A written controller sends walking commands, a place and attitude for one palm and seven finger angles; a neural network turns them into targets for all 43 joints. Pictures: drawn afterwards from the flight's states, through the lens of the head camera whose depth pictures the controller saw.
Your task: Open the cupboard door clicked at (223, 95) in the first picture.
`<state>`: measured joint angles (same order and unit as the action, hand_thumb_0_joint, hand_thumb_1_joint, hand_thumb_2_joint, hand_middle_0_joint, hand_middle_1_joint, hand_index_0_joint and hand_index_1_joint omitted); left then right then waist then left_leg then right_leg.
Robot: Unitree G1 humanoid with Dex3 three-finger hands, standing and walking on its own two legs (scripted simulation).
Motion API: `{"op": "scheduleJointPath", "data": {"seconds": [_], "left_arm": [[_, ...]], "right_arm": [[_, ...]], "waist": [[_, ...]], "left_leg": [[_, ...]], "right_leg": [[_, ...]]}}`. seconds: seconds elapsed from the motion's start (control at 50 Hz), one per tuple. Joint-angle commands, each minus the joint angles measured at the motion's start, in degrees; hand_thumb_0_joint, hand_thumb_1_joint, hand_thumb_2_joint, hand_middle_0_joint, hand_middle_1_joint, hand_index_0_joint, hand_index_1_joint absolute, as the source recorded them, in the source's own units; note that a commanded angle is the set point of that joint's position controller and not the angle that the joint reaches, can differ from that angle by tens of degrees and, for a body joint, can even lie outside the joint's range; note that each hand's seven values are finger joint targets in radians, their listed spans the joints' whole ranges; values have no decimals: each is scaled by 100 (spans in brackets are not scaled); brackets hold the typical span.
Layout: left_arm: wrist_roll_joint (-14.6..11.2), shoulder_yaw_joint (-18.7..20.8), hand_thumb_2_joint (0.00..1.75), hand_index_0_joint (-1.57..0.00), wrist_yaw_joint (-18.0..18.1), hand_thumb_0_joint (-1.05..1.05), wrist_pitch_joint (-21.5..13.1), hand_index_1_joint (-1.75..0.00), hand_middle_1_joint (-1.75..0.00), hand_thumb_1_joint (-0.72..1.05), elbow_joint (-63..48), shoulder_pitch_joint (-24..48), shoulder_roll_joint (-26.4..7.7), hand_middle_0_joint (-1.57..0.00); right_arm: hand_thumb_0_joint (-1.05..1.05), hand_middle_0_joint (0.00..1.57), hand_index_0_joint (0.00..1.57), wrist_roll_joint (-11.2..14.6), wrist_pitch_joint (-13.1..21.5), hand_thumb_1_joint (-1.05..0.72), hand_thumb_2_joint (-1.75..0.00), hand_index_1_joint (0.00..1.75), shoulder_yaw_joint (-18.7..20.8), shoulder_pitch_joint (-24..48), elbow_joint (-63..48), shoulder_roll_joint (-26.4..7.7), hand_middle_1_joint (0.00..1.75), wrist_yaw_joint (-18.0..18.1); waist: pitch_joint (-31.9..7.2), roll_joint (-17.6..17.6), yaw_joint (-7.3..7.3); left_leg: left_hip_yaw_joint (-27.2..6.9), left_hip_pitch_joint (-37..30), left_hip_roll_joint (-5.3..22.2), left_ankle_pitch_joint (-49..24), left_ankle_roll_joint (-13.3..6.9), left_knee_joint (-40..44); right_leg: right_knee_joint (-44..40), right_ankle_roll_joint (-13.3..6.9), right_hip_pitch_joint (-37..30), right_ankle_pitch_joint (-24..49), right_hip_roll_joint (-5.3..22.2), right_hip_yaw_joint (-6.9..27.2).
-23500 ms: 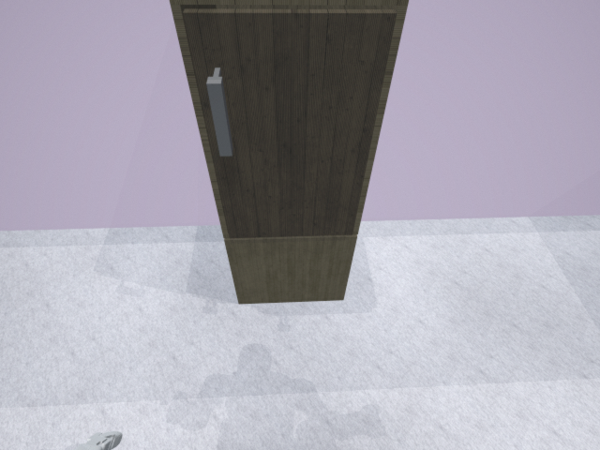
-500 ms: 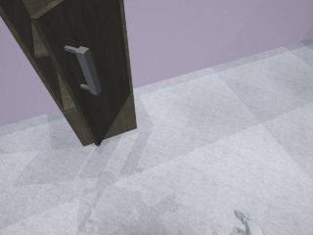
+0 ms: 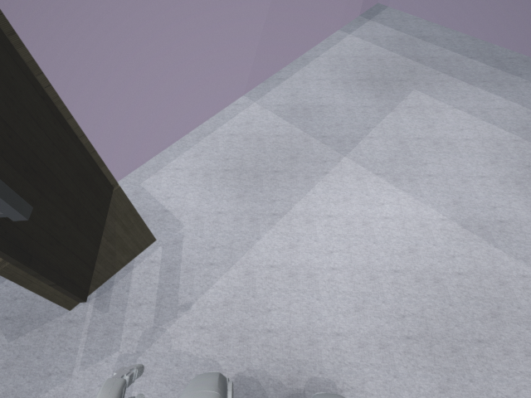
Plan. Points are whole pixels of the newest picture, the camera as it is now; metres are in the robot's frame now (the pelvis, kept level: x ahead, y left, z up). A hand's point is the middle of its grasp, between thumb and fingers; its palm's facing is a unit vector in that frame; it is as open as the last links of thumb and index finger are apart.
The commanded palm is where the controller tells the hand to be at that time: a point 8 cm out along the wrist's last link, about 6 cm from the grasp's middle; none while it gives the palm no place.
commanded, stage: walk to a spot facing it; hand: left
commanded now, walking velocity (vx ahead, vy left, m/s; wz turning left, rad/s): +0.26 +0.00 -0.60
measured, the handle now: out of the picture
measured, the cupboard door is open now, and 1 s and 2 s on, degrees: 47 47 47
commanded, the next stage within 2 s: turn to face it in 1.78 s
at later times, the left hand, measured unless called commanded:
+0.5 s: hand (221, 306) +0.28 +0.10 -0.15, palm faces -0.38 -0.91 -0.18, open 7.4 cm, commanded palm none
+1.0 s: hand (247, 264) +0.38 +0.06 -0.18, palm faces -0.42 -0.89 -0.18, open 7.4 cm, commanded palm none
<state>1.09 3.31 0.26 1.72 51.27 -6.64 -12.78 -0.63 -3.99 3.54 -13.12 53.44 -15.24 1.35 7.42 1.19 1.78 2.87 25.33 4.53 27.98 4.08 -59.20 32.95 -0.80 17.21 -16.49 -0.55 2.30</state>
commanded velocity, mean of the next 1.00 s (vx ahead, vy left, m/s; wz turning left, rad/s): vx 0.34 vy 0.00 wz -0.43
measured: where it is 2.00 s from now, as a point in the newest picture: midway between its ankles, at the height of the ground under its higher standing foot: (375, 254)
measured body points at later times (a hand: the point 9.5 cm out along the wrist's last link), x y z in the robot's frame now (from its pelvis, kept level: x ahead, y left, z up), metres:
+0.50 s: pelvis +0.09 -0.03 +0.00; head +0.14 -0.06 +0.45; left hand +0.30 +0.15 -0.14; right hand -0.05 -0.23 -0.14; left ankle +0.04 +0.14 -0.73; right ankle +0.13 -0.16 -0.71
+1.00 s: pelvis +0.29 -0.11 +0.00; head +0.32 -0.11 +0.45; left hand +0.40 +0.11 -0.16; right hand +0.28 -0.37 -0.13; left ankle +0.37 -0.03 -0.73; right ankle +0.15 -0.17 -0.67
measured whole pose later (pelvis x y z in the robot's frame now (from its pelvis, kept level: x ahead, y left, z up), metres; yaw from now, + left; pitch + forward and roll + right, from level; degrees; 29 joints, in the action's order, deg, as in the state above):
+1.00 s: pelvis +0.29 -0.11 +0.00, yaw -29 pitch +1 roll +0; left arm 1.3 4.3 -1.5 -1.0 61.0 -16.8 -12.3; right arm -2.6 4.1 1.5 -8.9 51.5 -9.9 -0.2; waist 3.0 -2.1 -1.1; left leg 7.4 19.0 3.6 14.8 -0.8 -33.5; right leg 60.5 -2.2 19.9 -24.8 -0.7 0.0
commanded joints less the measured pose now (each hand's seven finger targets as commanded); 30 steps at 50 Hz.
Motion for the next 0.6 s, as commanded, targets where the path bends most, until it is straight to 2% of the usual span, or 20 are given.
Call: {"op": "scheduleJointPath", "data": {"seconds": [0.0,0.06,0.08,0.1,0.12,0.14,0.16,0.18,0.22,0.26,0.28,0.34,0.42,0.44,0.46,0.48,0.5,0.52,0.54,0.58], "left_arm": [[50,348,90,-20,78,0,-44,-30,-30,90,-330,-248,-1220,-20],[51,374,90,-20,-9,0,-38,-30,-30,90,-355,-116,-1182,-20],[43,362,90,-20,-39,0,-42,-30,-30,90,-361,-29,-1131,-20],[12,336,90,-20,-79,0,-35,-30,-30,90,-432,109,-987,-20],[-18,249,90,-20,-136,0,-25,-30,-30,90,-589,165,-562,-20],[-33,209,90,-20,-181,0,-75,-30,-30,90,-870,460,-346,-20],[52,268,90,-20,-268,0,-145,-30,-30,90,-933,817,-535,-20],[95,284,90,-20,-303,0,-192,-30,-30,90,-841,716,-554,-20],[88,262,90,-20,-401,0,-181,-30,-30,90,-680,599,-352,-20],[77,181,90,-20,-453,0,-143,-30,-30,90,-593,500,-149,-20],[71,158,90,-20,-455,0,-156,-30,-30,90,-582,562,-85,-20],[51,105,90,-20,-465,0,-153,-30,-30,90,-603,825,-14,-20],[60,127,90,-20,-461,0,-172,-30,-30,90,-578,938,-112,-20],[65,137,90,-20,-451,0,-198,-30,-30,90,-503,753,-168,-20],[62,196,90,-20,-426,0,-235,-30,-30,90,-313,148,-304,-20],[74,290,90,-20,-366,0,-311,-30,-30,90,38,-995,-669,-20],[82,548,90,-20,-247,0,-373,-30,-30,90,315,-2071,-1504,-20],[-84,566,90,-20,-164,0,-331,-30,-30,90,408,-2188,-1805,-20],[-83,490,90,-20,-109,0,-316,-30,-30,90,245,-1621,-1607,-20],[-27,319,90,-20,-22,0,-323,-30,-30,90,-8,-617,-949,-20]], "right_arm": [[0,20,20,-1,228,-90,-90,30,45,-103,-494,-145,30,-13],[0,20,20,-28,334,-90,-90,30,51,-252,-508,-199,30,-27],[0,20,20,-36,382,-90,-90,30,43,-482,-453,-212,30,-26],[0,20,20,-56,446,-90,-90,30,63,-851,-327,-353,30,7],[0,20,20,-143,512,-90,-90,30,148,-1323,-208,-811,30,63],[0,20,20,-224,558,-90,-90,30,233,-1744,-190,-1306,30,124],[0,20,20,-208,603,-90,-90,30,220,-1584,-230,-1276,30,103],[0,20,20,-211,642,-90,-90,30,165,-1305,-335,-1084,30,62],[0,20,20,-190,694,-90,-90,30,51,-857,-369,-684,30,51],[0,20,20,-168,748,-90,-90,30,-6,-1069,-240,-517,30,68],[0,20,20,-162,759,-90,-90,30,-3,-1227,-181,-474,30,74],[0,20,20,-177,745,-90,-90,30,13,-1468,-28,-515,30,32],[0,20,20,-205,697,-90,-90,30,35,-1481,25,-565,30,-11],[0,20,20,-198,683,-90,-90,30,38,-1454,45,-623,30,-17],[0,20,20,-169,674,-90,-90,30,38,-1278,19,-675,30,-21],[0,20,20,-98,683,-90,-90,30,14,-1023,-69,-611,30,-79],[0,20,20,45,710,-90,-90,30,-85,-760,-344,-172,30,-144],[0,20,20,34,691,-90,-90,30,-39,-220,-579,-235,30,-100],[0,20,20,19,681,-90,-90,30,14,-123,-535,-330,30,-91],[0,20,20,-67,599,-90,-90,30,54,-156,-278,-301,30,-84]], "waist": [[-1013,-921,-193],[-789,-1100,-111],[-757,-1003,19],[-719,-608,221],[-717,825,450],[-578,1847,609],[-344,924,558],[-418,542,339],[-87,664,76],[-353,827,78],[-453,793,145],[-453,848,219],[-304,839,205],[-409,794,86],[-658,614,-257],[-1191,80,-805],[-1862,-1734,-1276],[-1577,-1752,-1232],[-1147,-1241,-950],[-674,-1115,-396]], "left_leg": [[57,-105,-119,-323,43,830],[163,-777,-293,-412,-44,1980],[226,-1327,-341,-630,-69,2572],[125,-2205,-211,-675,-154,3308],[-1345,-2875,925,655,-551,4252],[-3284,-2822,2486,1522,-1226,5099],[-3522,-2294,2714,1274,-1551,5238],[-3013,-1992,2460,1033,-1456,5077],[-1548,-1749,1785,-61,-1083,4963],[-460,-2151,1419,-1409,-896,4689],[-161,-2356,1357,-1957,-855,4558],[372,-2216,1439,-2269,-856,4524],[643,-1948,1613,-2241,-831,4348],[751,-1951,1589,-2692,-781,4006],[957,-1676,1482,-3246,-661,3177],[1324,-826,1164,-3484,-438,1784],[1482,1122,303,-500,-116,-299],[455,1937,92,888,-126,-1499],[-67,2020,382,264,-149,-1781],[-256,1347,672,-527,-102,-1188]], "right_leg": [[-1190,-982,-675,1554,1227,1434],[-1368,-903,-80,-502,1023,1759],[-1280,-772,333,-1150,871,1727],[-985,-573,1114,-1754,609,1551],[356,-249,2149,-2101,-112,874],[2059,51,2884,-2125,-416,-178],[2882,0,2880,-1602,162,175],[3304,10,2704,-1280,290,91],[3385,126,2597,-478,493,-125],[2981,185,2452,-96,500,-381],[2724,185,2374,-57,480,-512],[1697,148,1879,-29,465,-764],[766,5,1035,-116,285,-1054],[508,-67,603,-201,146,-1191],[95,-191,-366,-106,-10,-1246],[-279,-453,-2102,-60,87,-909],[-1051,-1106,-3743,-672,1864,1802],[-1826,-1436,-3330,-304,2588,3168],[-1987,-1460,-2475,-1156,2458,2872],[-2119,-1143,-1021,-1066,1937,1803]]}}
